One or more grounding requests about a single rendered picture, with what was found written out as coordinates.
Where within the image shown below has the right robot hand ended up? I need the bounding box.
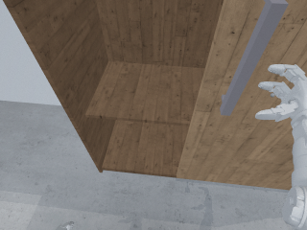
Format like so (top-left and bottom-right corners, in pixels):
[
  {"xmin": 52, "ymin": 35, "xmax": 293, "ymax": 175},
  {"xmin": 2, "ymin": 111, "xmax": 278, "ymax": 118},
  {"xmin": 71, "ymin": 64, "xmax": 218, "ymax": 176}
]
[{"xmin": 255, "ymin": 64, "xmax": 307, "ymax": 122}]

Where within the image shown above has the robot right forearm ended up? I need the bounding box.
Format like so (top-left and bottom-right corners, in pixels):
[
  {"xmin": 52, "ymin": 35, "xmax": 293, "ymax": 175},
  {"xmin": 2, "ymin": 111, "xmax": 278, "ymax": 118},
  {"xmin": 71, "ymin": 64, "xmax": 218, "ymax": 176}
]
[{"xmin": 291, "ymin": 110, "xmax": 307, "ymax": 187}]

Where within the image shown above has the wardrobe door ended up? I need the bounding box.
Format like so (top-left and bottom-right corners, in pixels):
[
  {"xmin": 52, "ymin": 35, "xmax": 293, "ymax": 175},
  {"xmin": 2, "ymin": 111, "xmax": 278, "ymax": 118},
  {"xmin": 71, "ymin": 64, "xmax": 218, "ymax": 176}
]
[{"xmin": 177, "ymin": 0, "xmax": 307, "ymax": 191}]

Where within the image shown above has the robot right upper arm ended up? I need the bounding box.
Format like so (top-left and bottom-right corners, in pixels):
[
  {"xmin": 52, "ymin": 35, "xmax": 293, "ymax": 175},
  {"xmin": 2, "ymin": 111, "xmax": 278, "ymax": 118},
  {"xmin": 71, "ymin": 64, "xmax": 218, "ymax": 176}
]
[{"xmin": 282, "ymin": 185, "xmax": 307, "ymax": 230}]

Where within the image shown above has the handle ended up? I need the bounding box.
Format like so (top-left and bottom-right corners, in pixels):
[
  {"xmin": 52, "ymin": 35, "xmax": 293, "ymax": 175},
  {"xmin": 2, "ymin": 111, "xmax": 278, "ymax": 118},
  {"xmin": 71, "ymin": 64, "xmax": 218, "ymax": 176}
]
[{"xmin": 220, "ymin": 0, "xmax": 289, "ymax": 116}]

